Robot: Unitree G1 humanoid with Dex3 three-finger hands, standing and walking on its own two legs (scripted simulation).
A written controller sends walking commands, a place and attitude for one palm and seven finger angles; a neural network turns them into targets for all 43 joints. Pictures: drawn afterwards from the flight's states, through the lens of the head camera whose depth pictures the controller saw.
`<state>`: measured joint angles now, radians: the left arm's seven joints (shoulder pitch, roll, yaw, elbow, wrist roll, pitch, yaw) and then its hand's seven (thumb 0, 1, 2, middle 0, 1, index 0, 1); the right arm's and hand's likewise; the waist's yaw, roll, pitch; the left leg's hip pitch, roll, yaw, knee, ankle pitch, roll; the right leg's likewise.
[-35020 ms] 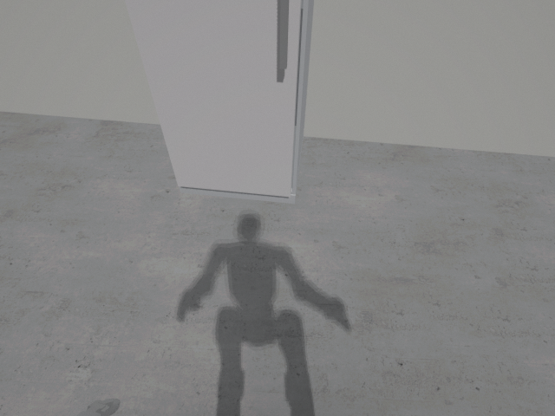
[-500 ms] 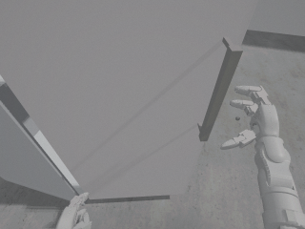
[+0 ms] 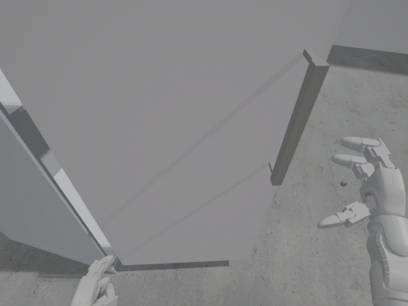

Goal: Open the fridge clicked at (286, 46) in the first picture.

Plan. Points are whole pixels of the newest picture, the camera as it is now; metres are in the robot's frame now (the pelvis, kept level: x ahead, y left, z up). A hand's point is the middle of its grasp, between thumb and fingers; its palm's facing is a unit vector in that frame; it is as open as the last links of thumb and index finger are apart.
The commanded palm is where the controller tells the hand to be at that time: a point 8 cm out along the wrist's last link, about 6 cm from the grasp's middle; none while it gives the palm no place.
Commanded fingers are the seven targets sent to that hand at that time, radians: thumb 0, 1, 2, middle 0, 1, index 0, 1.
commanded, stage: slip the hand off the handle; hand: right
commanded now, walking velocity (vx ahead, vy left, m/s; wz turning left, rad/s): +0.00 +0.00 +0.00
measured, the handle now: (289, 128) +0.43 -0.15 +0.15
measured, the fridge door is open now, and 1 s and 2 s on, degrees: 71 71 71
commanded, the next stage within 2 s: draw the hand back to the body in 0.30 s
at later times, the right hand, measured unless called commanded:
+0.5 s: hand (353, 212) +0.25 -0.22 +0.14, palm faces +0.11 +0.99 -0.04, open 14.7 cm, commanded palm +0.22 -0.26 +0.15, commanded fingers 0.00 0.55 -0.20 0.25 1.15 0.25 1.15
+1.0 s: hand (387, 227) +0.21 -0.24 +0.16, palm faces +0.26 +0.95 -0.18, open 14.4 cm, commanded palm +0.17 -0.28 +0.17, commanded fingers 0.00 0.19 -0.38 0.24 0.94 0.24 0.94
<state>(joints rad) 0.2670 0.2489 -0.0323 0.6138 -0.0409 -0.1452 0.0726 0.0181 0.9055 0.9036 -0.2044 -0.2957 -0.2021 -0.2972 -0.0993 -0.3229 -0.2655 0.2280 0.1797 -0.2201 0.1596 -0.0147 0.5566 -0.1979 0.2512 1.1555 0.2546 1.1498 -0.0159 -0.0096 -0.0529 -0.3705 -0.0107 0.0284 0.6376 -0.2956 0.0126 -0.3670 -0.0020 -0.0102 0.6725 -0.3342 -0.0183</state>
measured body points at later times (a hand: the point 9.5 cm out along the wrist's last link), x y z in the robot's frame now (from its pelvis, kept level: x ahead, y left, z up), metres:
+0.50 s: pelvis +0.00 +0.01 +0.00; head -0.02 +0.02 +0.45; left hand +0.20 +0.22 -0.07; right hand +0.24 -0.27 +0.14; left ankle +0.02 +0.11 -0.72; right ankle +0.01 -0.11 -0.72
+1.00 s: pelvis +0.00 +0.01 +0.01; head -0.04 +0.02 +0.46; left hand +0.21 +0.22 -0.04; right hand +0.19 -0.29 +0.17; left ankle +0.02 +0.11 -0.72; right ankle +0.01 -0.11 -0.72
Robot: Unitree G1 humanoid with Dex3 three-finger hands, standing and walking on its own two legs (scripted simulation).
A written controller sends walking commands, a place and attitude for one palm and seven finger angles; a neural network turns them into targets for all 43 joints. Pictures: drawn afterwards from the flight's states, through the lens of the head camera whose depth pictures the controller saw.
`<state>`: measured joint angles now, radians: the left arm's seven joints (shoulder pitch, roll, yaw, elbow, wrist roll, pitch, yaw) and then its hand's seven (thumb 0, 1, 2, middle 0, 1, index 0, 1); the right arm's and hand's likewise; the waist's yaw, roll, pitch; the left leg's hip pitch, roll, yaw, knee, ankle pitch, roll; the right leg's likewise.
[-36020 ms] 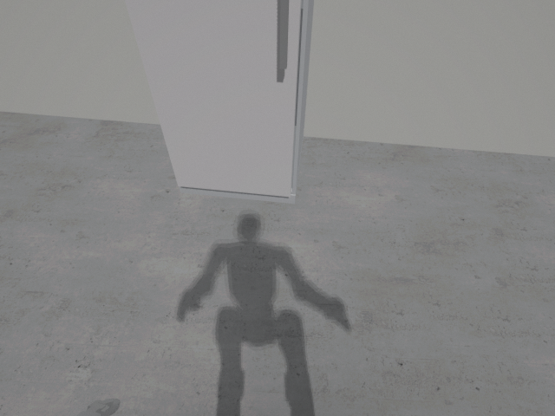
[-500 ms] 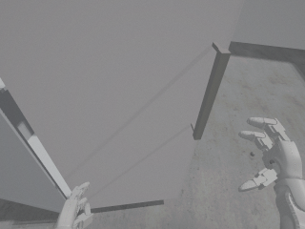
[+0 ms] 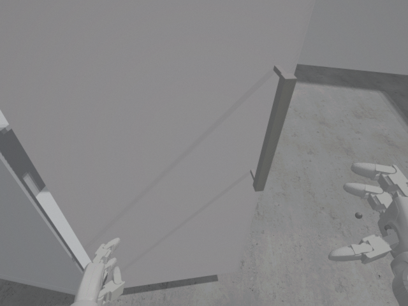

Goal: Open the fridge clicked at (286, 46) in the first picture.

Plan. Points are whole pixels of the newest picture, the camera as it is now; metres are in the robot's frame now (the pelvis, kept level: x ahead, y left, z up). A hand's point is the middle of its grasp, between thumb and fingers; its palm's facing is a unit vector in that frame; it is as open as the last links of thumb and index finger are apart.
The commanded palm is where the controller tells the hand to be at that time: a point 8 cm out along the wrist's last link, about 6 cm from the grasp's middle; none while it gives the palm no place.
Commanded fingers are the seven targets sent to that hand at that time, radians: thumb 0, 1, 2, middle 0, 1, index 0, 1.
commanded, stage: draw the hand back to the body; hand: right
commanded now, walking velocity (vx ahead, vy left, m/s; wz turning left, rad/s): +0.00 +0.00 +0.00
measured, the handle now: (267, 136) +0.44 -0.14 +0.14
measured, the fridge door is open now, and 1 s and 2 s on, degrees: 71 71 71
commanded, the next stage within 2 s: step back with the hand held close in 1.00 s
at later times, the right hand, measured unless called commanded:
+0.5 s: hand (389, 215) +0.21 -0.28 +0.17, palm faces +0.45 +0.83 -0.34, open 10.0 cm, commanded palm +0.16 -0.31 +0.18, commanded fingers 0.00 -0.72 -0.81 0.21 0.41 0.21 0.41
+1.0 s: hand (397, 220) +0.20 -0.28 +0.17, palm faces +0.47 +0.81 -0.35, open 7.5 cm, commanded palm +0.15 -0.32 +0.18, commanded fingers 0.00 -0.90 -0.90 0.20 0.30 0.20 0.30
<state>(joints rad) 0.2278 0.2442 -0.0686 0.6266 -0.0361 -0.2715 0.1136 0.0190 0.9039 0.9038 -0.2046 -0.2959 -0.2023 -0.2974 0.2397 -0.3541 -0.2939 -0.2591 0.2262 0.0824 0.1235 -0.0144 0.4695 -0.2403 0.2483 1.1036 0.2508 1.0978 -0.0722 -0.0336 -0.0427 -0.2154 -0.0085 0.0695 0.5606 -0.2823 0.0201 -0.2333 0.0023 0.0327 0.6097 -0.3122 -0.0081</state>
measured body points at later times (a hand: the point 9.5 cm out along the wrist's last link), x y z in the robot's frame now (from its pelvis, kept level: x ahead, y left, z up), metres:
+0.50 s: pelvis +0.01 -0.01 +0.01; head -0.02 +0.00 +0.46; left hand +0.20 +0.20 -0.07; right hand +0.18 -0.32 +0.19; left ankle +0.02 +0.11 -0.73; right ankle +0.01 -0.11 -0.73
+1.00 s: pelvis +0.01 -0.01 +0.01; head -0.02 +0.00 +0.46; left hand +0.20 +0.20 -0.06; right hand +0.17 -0.32 +0.19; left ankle +0.02 +0.11 -0.73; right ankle +0.01 -0.11 -0.73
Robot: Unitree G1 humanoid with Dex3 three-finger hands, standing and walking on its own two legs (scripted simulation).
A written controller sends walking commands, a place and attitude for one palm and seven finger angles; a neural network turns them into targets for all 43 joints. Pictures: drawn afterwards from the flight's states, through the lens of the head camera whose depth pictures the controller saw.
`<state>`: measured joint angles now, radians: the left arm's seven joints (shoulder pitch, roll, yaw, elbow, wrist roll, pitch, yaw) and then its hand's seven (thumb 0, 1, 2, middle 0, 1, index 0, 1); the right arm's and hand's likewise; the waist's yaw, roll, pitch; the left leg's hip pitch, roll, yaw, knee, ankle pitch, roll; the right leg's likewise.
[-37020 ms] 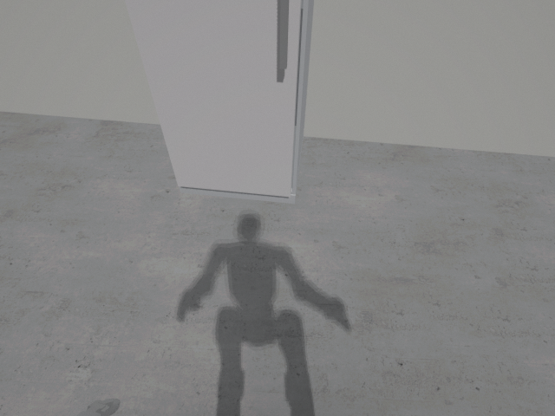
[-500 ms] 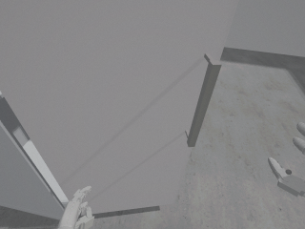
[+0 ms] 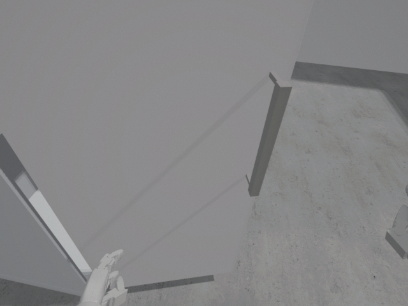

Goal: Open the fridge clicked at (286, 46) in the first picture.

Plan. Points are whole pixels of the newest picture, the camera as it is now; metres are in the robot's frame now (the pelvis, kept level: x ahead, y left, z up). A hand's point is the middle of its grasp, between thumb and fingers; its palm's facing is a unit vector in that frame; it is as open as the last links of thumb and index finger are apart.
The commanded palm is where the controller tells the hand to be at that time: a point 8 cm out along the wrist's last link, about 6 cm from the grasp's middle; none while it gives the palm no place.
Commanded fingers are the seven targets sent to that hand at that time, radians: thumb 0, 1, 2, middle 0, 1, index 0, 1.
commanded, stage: step back with the hand held close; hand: right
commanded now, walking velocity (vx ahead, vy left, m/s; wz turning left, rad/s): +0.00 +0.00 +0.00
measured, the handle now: (262, 142) +0.42 -0.14 +0.13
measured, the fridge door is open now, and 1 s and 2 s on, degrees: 71 71 71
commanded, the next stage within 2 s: stop stepping back and stand still in 1.22 s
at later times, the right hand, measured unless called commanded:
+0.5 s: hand (395, 251) +0.16 -0.27 +0.15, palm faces +0.36 +0.80 -0.48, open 7.4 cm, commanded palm +0.11 -0.31 +0.17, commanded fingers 0.00 -0.90 -0.90 0.20 0.30 0.20 0.30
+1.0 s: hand out of the picture +0.10 -0.31 +0.16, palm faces +0.46 +0.77 -0.43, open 7.4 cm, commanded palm +0.02 -0.34 +0.17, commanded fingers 0.00 -0.90 -0.90 0.20 0.30 0.20 0.30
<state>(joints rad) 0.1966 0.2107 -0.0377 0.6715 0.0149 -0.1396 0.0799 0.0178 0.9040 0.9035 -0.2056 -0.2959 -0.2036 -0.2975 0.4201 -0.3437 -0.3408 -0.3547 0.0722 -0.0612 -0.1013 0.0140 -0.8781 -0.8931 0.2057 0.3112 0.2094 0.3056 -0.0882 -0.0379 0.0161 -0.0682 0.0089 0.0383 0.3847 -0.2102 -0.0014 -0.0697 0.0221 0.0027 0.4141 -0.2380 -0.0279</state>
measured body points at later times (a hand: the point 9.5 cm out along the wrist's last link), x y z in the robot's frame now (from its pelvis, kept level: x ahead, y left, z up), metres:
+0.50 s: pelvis -0.04 -0.01 +0.00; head -0.02 -0.02 +0.44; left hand +0.15 +0.23 -0.08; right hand +0.14 -0.31 +0.17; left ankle +0.01 +0.12 -0.74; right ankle +0.00 -0.10 -0.74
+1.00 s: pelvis -0.11 -0.03 -0.01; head -0.09 -0.07 +0.43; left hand +0.05 +0.21 -0.08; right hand +0.07 -0.34 +0.19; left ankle -0.11 +0.12 -0.69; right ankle +0.00 -0.10 -0.74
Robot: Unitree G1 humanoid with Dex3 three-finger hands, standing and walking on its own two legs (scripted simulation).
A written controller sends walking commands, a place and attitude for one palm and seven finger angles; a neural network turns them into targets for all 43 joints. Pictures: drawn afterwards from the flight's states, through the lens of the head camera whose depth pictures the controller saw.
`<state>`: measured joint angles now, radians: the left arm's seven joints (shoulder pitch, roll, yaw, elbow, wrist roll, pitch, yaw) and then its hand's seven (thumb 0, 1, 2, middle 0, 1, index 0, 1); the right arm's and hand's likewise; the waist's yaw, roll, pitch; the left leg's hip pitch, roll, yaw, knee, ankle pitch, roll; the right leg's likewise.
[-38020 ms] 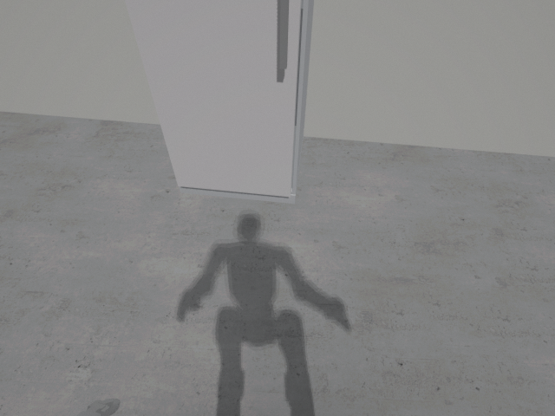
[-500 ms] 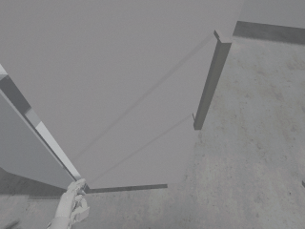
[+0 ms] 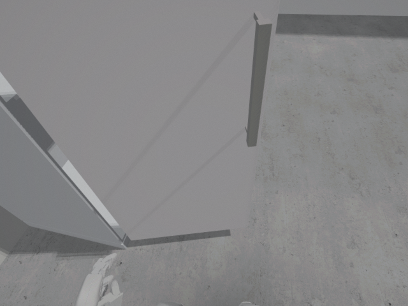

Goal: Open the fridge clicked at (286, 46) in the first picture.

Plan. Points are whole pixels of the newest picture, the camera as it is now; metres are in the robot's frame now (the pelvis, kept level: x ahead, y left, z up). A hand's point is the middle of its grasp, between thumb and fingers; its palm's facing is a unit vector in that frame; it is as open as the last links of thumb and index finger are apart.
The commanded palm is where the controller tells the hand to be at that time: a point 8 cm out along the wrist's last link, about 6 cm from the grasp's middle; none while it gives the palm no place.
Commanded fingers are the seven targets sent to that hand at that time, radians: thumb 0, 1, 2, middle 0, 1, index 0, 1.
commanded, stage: step back with the hand held close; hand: right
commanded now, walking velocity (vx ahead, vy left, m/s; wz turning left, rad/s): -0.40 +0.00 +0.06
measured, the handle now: (254, 89) +0.53 -0.08 +0.14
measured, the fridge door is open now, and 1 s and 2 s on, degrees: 71 71 71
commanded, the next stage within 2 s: stop stepping back and stand still in 0.22 s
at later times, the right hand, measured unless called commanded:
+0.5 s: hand out of the picture +0.10 -0.25 +0.19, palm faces +0.32 +0.82 -0.47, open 7.4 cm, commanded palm +0.07 -0.28 +0.19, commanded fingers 0.00 -0.90 -0.90 0.20 0.30 0.20 0.30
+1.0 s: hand out of the picture +0.06 -0.29 +0.19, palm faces +0.44 +0.76 -0.47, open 7.4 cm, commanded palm +0.02 -0.31 +0.19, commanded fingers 0.00 -0.90 -0.90 0.20 0.30 0.20 0.30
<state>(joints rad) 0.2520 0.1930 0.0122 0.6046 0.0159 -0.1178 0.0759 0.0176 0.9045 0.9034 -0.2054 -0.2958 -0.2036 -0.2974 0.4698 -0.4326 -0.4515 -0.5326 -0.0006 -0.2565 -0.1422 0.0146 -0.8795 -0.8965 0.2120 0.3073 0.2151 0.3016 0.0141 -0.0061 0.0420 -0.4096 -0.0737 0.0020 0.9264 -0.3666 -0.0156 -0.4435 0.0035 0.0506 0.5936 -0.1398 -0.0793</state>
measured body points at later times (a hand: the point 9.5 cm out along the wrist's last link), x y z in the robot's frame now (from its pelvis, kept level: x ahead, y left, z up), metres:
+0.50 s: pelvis -0.10 +0.00 +0.00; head -0.11 -0.04 +0.45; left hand +0.05 +0.26 -0.05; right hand +0.08 -0.29 +0.21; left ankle -0.18 +0.13 -0.73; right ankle +0.00 -0.09 -0.68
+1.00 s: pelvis -0.14 -0.01 +0.01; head -0.16 -0.02 +0.46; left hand +0.01 +0.21 -0.08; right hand +0.03 -0.33 +0.21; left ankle -0.15 +0.08 -0.73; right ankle -0.11 -0.12 -0.67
